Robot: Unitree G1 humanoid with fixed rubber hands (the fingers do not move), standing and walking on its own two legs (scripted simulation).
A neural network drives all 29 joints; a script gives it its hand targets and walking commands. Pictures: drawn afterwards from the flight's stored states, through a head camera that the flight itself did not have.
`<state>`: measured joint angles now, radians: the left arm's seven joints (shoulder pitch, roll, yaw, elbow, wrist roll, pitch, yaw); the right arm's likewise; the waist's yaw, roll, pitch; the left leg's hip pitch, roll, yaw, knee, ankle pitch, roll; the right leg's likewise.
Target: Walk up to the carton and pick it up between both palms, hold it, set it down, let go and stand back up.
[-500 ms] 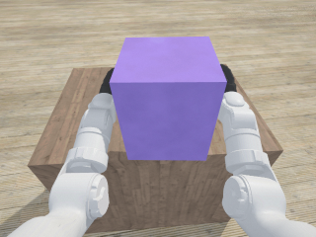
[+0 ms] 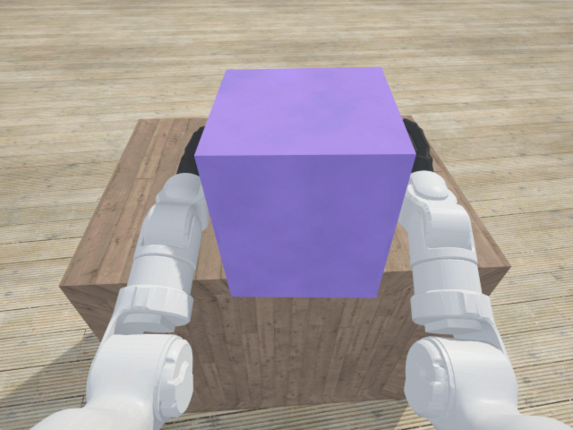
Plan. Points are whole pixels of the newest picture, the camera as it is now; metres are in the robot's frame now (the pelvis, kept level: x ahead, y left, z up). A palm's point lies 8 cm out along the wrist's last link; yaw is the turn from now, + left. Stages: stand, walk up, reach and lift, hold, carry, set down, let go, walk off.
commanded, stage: reach and lift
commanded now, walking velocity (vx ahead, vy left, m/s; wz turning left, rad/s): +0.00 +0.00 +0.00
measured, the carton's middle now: (303, 186) +0.40 -0.02 +0.17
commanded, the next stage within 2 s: hold in 0.68 s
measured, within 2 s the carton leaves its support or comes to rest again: neither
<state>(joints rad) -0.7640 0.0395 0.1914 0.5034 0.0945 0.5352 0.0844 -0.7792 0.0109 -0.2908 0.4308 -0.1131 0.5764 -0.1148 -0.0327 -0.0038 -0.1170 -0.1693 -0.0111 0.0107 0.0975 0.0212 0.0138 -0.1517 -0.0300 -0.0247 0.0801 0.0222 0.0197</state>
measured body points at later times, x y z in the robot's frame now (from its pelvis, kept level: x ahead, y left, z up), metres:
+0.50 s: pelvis +0.01 -0.01 +0.00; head -0.01 -0.01 +0.45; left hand +0.41 +0.13 +0.17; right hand +0.40 -0.18 +0.18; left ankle +0.04 +0.11 -0.75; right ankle +0.04 -0.13 -0.75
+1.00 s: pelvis +0.02 -0.01 +0.00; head +0.00 -0.01 +0.45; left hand +0.41 +0.14 +0.17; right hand +0.40 -0.17 +0.19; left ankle +0.04 +0.11 -0.75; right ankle +0.04 -0.13 -0.75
